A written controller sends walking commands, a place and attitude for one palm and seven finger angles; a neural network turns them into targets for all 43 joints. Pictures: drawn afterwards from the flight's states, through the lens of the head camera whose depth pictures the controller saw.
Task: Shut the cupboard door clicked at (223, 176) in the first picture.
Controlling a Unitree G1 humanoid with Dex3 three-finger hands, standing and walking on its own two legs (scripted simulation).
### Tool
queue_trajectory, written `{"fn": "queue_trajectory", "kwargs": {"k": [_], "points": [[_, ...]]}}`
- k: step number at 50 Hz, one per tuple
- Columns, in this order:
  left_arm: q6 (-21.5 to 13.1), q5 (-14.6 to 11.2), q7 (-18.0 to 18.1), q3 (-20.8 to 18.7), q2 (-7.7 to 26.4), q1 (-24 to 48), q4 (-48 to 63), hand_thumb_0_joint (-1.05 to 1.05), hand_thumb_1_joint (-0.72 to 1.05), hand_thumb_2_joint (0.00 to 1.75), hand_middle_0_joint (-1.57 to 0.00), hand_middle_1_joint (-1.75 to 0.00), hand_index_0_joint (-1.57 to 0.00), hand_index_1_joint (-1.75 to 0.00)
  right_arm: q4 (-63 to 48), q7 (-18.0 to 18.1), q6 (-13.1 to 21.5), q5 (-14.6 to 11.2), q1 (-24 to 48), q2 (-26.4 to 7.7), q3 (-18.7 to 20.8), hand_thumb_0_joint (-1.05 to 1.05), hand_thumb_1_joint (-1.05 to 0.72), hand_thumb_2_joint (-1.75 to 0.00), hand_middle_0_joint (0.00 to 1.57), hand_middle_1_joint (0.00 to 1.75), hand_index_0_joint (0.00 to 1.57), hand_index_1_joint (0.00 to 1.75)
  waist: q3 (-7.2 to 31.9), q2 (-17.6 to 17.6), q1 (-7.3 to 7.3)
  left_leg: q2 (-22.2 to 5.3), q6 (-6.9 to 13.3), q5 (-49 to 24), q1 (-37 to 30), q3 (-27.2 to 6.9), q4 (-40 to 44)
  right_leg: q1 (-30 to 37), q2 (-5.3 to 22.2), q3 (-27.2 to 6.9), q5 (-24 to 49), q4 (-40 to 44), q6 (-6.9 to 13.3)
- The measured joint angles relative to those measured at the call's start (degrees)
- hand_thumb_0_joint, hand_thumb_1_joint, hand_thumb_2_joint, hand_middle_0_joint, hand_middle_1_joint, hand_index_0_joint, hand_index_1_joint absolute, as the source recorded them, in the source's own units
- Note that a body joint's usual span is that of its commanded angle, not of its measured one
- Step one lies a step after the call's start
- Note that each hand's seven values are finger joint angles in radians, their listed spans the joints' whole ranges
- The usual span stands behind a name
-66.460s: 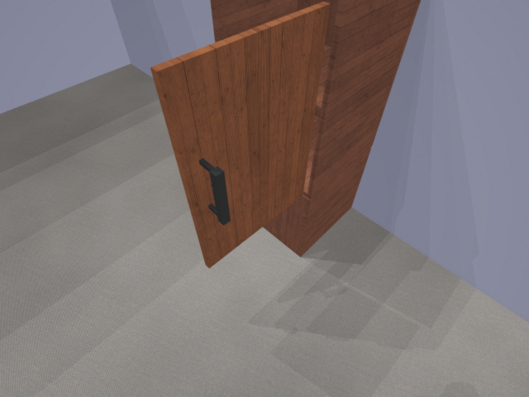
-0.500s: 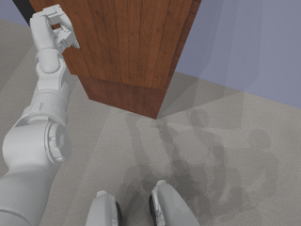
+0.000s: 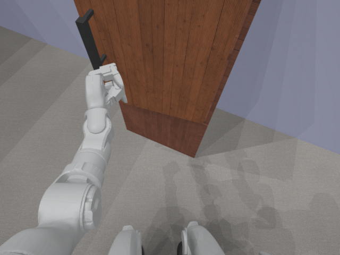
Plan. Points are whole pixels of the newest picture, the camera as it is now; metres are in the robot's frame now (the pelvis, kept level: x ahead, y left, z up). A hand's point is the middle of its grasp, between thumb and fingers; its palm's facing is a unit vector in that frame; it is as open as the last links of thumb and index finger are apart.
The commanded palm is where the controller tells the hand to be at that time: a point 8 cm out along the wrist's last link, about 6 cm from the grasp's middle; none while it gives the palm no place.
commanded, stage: pull the fist back off the door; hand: left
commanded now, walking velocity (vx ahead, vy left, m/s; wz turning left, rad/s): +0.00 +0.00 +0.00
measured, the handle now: (94, 42) +0.66 +0.16 +0.06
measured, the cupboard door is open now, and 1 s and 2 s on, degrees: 8 8 8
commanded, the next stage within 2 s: draw the hand back to the body in 0.02 s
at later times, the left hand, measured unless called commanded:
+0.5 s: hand (91, 101) +0.41 +0.13 +0.12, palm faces +0.11 -0.99 -0.03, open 3.1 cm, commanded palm +0.37 +0.18 +0.12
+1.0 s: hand out of the picture +0.29 +0.22 +0.19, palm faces +0.26 -0.92 -0.27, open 3.7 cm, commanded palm +0.24 +0.26 +0.21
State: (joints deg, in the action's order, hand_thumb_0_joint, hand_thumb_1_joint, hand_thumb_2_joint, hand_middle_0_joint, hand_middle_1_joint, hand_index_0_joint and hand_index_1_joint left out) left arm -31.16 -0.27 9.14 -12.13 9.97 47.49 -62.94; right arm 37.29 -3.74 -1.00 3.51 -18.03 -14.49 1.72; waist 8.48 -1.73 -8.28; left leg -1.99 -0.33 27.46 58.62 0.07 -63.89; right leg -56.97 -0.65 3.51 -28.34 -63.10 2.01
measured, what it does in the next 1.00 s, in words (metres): rises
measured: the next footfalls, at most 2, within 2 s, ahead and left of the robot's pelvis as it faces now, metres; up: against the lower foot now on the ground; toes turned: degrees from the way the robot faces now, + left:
none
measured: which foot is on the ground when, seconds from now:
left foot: down 0.00-1.00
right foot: down 0.00-1.00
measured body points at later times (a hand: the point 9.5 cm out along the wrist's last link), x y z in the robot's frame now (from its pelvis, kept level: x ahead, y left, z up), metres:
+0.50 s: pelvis +0.01 +0.00 +0.04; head +0.06 -0.01 +0.49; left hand +0.40 +0.18 +0.12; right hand +0.04 -0.26 -0.09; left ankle +0.02 +0.12 -0.65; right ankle +0.01 -0.10 -0.65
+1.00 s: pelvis +0.03 +0.01 +0.09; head +0.01 -0.02 +0.54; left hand +0.27 +0.27 +0.20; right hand +0.24 -0.20 +0.01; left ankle +0.02 +0.12 -0.65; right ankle +0.01 -0.10 -0.65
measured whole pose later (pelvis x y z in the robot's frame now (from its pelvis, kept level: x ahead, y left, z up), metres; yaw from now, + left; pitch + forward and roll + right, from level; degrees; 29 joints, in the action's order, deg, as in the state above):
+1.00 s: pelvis +0.03 +0.01 +0.09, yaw +1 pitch -2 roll +0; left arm -3.0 -3.4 5.0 -6.0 15.8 -7.7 0.3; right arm 31.8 5.0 0.4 -1.9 -8.5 -12.4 -3.5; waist 0.7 -3.3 2.8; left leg -0.1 0.3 14.7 9.8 1.2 -26.4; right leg -8.8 0.1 2.4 -16.0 -26.6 0.9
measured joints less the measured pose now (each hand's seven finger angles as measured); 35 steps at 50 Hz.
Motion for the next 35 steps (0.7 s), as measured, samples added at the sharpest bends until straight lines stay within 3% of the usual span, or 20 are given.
{"fn": "queue_trajectory", "kwargs": {"k": [11,18,22,33,35], "points": [[0.9,-0.1,0.2,-2.6,1.6,2.4,-2.0,0.01,0.89,0.90,-1.30,-1.50,-1.30,-1.50,-0.1,0.4,-0.1,0.0,-1.2,1.8,-1.6,0.00,-0.90,-0.90,0.20,0.30,0.20,0.30,0.1,-0.6,-0.55,-0.1,0.1,-0.7,0.0,0.9,0.3,-0.6,-0.1,-0.9,0.8,-0.2,0.0],[5.2,-3.2,-2.8,-1.8,0.5,-10.7,11.5,0.01,0.89,0.90,-1.30,-1.50,-1.30,-1.50,-1.1,1.3,-1.9,-2.2,-4.7,1.2,-1.3,0.00,-0.90,-0.90,0.20,0.30,0.20,0.30,-1.1,-1.0,1.69,-0.6,0.2,-2.1,-8.3,2.5,6.3,6.8,-0.7,-2.5,2.6,5.3,-0.3],[6.9,-5.5,-4.0,-0.1,-0.2,-19.3,20.4,0.01,0.89,0.90,-1.30,-1.50,-1.30,-1.50,-1.4,2.5,-1.2,-3.4,-5.4,0.8,-1.1,0.00,-0.90,-0.90,0.20,0.30,0.20,0.30,-1.6,-0.8,3.04,-0.5,0.2,-3.6,-14.5,2.5,11.0,13.1,-0.8,-2.5,4.1,10.1,-0.3],[12.8,-9.7,-10.2,4.1,0.9,-33.7,36.0,0.01,0.89,0.90,-1.27,-1.47,-1.28,-1.47,-3.1,5.1,1.8,-5.8,1.2,-1.0,-1.1,0.01,-0.90,-0.90,0.20,0.30,0.20,0.30,-2.6,-0.4,6.20,0.2,0.2,-6.1,-26.7,1.6,18.9,26.0,-0.4,-1.6,6.4,18.5,-0.4],[15.2,-7.5,-9.2,5.7,2.0,-37.0,40.1,0.01,0.89,0.90,-1.25,-1.44,-1.25,-1.45,-3.9,5.9,1.3,-6.1,3.1,-0.7,-1.1,0.01,-0.91,-0.90,0.20,0.30,0.20,0.30,-3.3,-0.3,6.80,0.6,0.3,-6.7,-29.6,1.8,20.9,28.7,-0.1,-1.8,6.8,20.1,-0.5]]}}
